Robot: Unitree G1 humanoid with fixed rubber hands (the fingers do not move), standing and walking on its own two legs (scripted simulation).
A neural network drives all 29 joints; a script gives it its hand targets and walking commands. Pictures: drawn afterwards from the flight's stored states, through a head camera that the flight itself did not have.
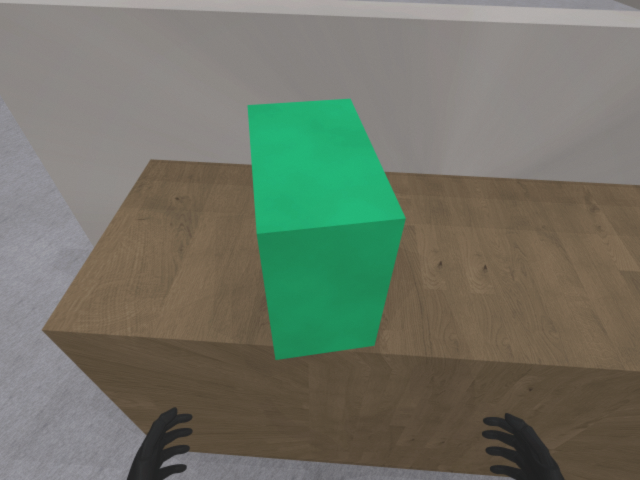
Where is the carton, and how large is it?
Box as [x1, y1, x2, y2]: [247, 99, 405, 359]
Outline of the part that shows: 350,99 247,105 256,230 275,359 374,345 405,218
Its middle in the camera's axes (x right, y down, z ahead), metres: -0.01 -0.02 +0.61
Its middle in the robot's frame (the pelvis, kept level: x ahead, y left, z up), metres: +0.47 +0.04 +0.05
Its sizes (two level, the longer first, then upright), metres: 0.280 0.162 0.286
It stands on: a pedestal, 0.69 m high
